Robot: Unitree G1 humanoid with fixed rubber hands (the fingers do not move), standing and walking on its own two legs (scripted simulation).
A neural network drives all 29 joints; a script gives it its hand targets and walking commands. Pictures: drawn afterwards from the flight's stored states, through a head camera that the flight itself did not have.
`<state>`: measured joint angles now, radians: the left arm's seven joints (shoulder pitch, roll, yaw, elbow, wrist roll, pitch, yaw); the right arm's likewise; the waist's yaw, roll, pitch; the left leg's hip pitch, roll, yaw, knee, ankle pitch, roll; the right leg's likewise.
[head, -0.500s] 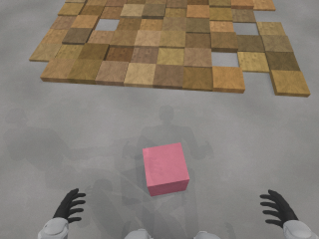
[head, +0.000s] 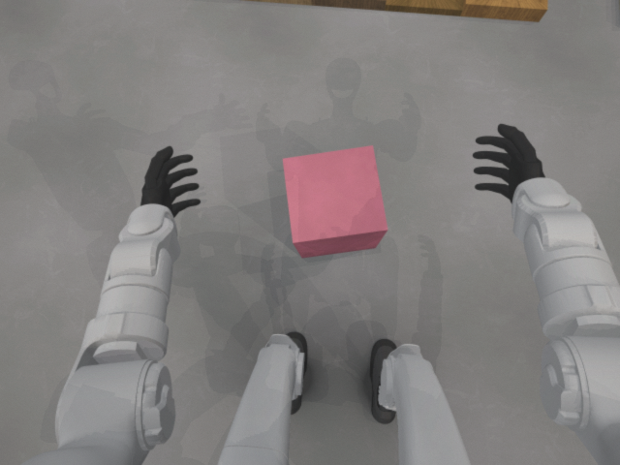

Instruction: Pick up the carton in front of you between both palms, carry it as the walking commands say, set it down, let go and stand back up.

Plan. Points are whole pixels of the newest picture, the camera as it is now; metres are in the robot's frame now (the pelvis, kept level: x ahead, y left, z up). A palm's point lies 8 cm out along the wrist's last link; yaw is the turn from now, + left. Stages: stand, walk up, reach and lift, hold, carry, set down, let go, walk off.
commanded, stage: reach and lift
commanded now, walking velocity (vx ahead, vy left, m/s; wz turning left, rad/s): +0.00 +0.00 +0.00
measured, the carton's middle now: (333, 207) +0.55 +0.04 -0.56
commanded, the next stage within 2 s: none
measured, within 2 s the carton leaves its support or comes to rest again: neither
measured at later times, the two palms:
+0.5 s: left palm (210, 148) +0.52 +0.23 -0.15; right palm (458, 109) +0.60 -0.14 -0.15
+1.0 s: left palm (244, 202) +0.50 +0.23 -0.39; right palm (422, 180) +0.57 -0.15 -0.40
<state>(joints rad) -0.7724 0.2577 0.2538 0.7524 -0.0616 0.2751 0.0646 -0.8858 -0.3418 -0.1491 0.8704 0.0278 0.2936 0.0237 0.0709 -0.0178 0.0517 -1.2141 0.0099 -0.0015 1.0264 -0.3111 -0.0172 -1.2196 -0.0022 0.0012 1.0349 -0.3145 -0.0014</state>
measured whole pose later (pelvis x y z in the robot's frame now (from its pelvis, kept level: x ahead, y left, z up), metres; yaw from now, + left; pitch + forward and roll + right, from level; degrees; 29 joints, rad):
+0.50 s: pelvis +0.02 +0.00 -0.03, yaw +0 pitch +48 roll +2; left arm -1.17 0.14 0.51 0.76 0.08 0.17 0.05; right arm -1.39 -0.33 -0.31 1.02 -0.15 0.20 0.05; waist 0.11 -0.03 0.03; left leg -1.59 0.02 0.01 1.07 -0.32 -0.03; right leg -1.60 0.01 0.02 1.09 -0.32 -0.01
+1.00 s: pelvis -0.02 +0.00 -0.24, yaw +3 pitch +47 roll +3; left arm -1.33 0.27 0.28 0.90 -0.17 0.14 0.14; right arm -1.50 -0.46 -0.04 1.06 0.14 0.16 -0.08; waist 0.10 0.00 0.17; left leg -2.20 -0.02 -0.01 1.92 -0.55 -0.04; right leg -2.21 0.04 0.06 1.95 -0.56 0.02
